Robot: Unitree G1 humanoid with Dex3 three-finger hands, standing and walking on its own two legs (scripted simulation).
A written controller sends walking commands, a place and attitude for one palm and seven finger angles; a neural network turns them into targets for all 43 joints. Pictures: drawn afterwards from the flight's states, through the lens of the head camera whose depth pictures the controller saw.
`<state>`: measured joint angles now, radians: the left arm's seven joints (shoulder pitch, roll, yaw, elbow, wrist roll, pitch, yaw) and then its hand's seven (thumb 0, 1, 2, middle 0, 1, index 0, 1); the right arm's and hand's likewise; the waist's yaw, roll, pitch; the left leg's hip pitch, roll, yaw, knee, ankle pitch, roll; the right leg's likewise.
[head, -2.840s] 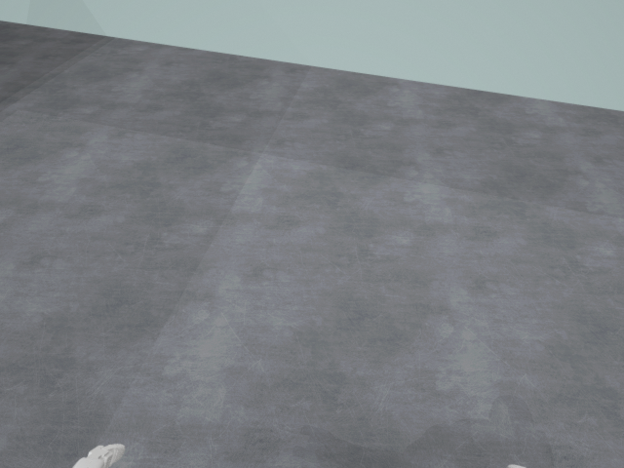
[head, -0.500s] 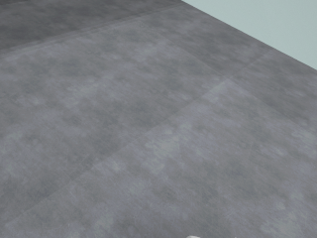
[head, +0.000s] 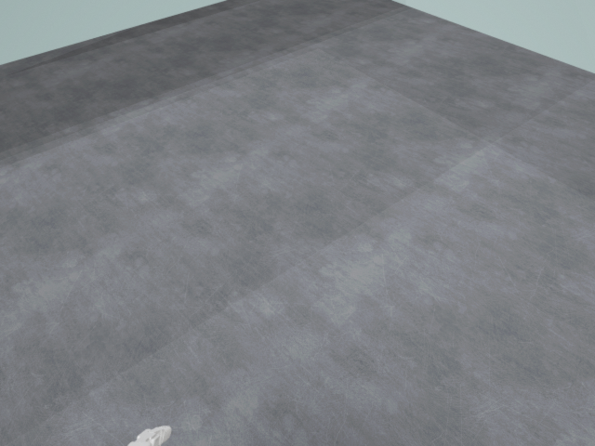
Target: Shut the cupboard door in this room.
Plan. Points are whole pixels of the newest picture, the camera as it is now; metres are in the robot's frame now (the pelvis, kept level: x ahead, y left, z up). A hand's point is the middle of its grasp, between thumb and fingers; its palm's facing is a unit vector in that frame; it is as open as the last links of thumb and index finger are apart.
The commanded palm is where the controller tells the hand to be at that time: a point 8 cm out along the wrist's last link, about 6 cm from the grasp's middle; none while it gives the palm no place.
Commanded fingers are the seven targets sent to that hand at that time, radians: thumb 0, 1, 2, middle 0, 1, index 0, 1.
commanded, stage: turn or walk to find it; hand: left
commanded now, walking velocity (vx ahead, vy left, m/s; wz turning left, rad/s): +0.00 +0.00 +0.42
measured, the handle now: out of the picture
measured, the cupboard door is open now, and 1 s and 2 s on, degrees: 83 83 83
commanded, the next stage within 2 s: none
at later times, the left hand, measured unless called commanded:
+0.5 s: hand out of the picture -0.08 +0.24 -0.19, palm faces +0.30 -0.92 -0.24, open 7.4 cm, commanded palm none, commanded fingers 0.00 0.90 0.90 -0.20 -0.30 -0.20 -0.30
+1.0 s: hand out of the picture -0.04 +0.22 -0.14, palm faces +0.41 -0.87 -0.28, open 7.4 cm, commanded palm none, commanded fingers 0.00 0.90 0.90 -0.20 -0.30 -0.20 -0.30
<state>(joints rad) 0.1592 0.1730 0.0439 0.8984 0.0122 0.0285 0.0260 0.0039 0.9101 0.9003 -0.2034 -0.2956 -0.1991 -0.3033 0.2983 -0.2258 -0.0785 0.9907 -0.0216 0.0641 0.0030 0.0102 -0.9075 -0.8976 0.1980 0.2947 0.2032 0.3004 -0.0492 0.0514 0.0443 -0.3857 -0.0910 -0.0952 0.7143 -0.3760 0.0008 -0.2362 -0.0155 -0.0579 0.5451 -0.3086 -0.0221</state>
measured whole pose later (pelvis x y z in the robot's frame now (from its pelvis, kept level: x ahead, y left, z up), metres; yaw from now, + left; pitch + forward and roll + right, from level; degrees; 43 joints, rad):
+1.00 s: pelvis -0.07 -0.01 +0.00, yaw +25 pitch +0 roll +1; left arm 0.15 0.17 0.04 0.90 0.01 0.02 0.02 0.00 0.91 0.90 -0.20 -0.30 -0.20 -0.30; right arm 0.27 -0.23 -0.08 0.98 -0.02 0.06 0.00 0.01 -0.91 -0.90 0.20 0.29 0.20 0.30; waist -0.05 0.06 0.06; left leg -0.38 -0.08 -0.10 0.70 -0.37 -0.01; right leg -0.24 -0.02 -0.07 0.57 -0.32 -0.03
